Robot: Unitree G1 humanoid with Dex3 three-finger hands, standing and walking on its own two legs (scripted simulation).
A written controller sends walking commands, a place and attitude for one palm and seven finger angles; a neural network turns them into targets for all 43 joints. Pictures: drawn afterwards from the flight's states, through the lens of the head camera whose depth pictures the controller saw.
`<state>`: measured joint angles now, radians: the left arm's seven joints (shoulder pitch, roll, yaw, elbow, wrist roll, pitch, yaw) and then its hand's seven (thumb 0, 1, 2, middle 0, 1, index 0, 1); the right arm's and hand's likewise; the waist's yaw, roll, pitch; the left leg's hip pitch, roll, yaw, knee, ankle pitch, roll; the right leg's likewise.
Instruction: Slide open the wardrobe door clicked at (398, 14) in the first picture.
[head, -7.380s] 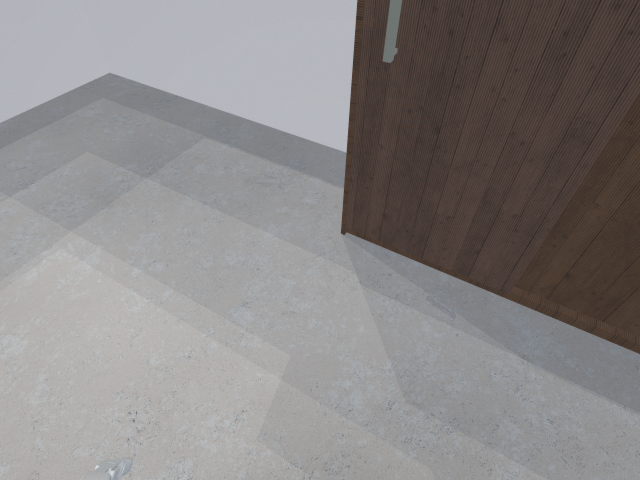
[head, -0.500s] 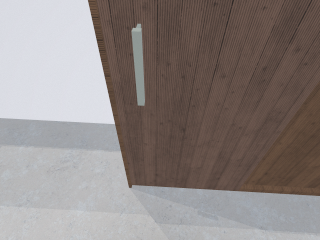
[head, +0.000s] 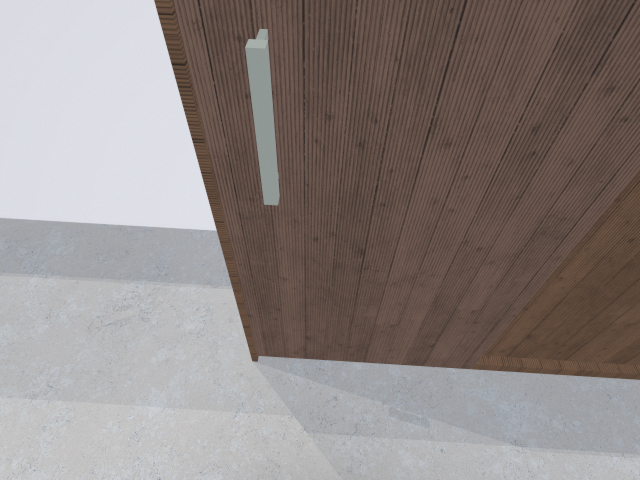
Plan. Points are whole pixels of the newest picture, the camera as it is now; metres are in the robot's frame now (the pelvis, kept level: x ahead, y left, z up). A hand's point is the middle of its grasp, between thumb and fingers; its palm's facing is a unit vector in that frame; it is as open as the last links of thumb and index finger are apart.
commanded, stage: look again from close up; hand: left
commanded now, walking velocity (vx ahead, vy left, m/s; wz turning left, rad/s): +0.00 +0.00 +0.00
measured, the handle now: (267, 127) +0.54 +0.12 +0.15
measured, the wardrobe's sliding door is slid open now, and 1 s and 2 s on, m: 0.00 0.00 0.00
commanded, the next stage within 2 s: raise the hand with hooked fingers in 0.66 s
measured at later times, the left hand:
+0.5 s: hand out of the picture +0.03 +0.17 -0.17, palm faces +0.01 -0.97 -0.23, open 7.4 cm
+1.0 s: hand (188, 386) +0.21 +0.17 +0.02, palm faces +0.21 -0.98 -0.07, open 7.8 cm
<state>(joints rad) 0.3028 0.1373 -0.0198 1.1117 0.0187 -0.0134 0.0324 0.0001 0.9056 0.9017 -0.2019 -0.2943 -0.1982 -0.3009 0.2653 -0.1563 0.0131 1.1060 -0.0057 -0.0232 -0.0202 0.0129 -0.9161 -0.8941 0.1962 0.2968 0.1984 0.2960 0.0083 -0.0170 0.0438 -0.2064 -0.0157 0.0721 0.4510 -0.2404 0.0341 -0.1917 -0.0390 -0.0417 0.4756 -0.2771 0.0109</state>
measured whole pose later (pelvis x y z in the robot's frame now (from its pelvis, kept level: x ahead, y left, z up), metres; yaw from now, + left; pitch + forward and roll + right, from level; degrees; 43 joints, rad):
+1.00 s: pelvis -0.01 -0.03 -0.02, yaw +2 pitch +3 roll +1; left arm 0.30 0.18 0.14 0.19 -0.20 -0.33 -0.05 0.01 0.80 0.86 -0.21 -0.36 -0.20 -0.37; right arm 0.21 -0.23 -0.01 0.75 0.02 -0.24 -0.06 0.02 -0.91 -0.89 0.20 0.30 0.20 0.30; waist -0.02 0.02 -0.06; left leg -0.39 0.00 0.04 0.64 -0.30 0.00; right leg -0.37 -0.03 -0.08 0.68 -0.36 -0.03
